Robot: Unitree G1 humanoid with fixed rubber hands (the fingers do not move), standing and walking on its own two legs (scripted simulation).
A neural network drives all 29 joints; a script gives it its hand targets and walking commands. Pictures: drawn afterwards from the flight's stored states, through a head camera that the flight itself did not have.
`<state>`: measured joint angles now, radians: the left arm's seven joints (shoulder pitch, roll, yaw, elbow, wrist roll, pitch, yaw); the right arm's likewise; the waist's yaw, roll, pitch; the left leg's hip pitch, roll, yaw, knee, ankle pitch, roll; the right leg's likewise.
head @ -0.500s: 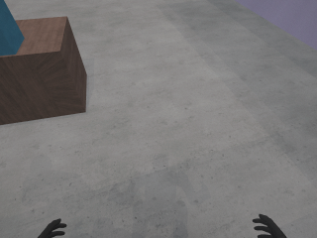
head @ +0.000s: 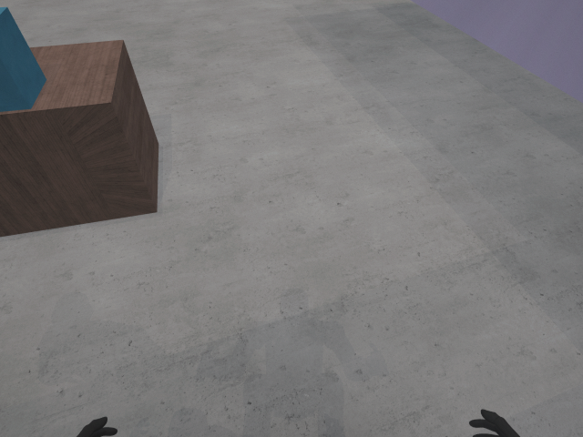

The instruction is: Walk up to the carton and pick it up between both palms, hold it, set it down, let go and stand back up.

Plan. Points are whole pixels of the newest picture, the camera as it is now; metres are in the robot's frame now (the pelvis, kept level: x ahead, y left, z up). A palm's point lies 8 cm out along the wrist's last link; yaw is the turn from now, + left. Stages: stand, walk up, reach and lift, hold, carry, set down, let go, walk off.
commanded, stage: stand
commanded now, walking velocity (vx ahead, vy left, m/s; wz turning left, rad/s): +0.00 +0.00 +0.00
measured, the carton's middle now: out of the picture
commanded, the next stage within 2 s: none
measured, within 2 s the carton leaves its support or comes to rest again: neither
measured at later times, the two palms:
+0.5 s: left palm out of the picture +0.08 +0.31 -0.09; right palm out of the picture +0.09 -0.30 -0.09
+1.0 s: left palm out of the picture +0.08 +0.31 -0.09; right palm out of the picture +0.07 -0.30 -0.10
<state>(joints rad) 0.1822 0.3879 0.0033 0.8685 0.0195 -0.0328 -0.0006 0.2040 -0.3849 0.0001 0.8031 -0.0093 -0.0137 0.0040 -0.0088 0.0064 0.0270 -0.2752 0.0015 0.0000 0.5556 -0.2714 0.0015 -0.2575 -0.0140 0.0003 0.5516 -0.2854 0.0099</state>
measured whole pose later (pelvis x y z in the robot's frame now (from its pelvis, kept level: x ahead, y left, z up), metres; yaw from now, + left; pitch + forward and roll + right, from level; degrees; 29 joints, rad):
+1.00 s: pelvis -0.01 +0.00 +0.01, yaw +0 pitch -2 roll +0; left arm 0.15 0.39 0.00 1.00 0.02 -0.03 -0.01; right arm 0.20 -0.38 0.00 0.93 -0.01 -0.01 0.00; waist 0.00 0.01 0.03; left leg -0.19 0.00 0.00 0.41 -0.19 0.00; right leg -0.18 -0.01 0.00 0.42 -0.21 0.01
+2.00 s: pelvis +0.00 +0.00 +0.01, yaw +0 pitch -2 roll +0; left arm 0.14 0.39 0.00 1.02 0.02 -0.02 -0.01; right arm 0.20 -0.39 0.00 0.95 -0.01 -0.01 0.00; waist 0.00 0.01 0.03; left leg -0.17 0.00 0.00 0.38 -0.18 0.00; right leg -0.16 -0.01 0.00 0.39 -0.20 0.01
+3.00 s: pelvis +0.00 +0.00 +0.01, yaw +0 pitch -2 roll +0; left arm 0.14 0.39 0.00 1.03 0.02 -0.01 -0.01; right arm 0.20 -0.39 0.00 0.95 -0.01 -0.02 0.00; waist 0.00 0.01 0.03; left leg -0.15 0.00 0.00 0.36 -0.17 0.00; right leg -0.14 -0.01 0.00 0.37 -0.20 0.01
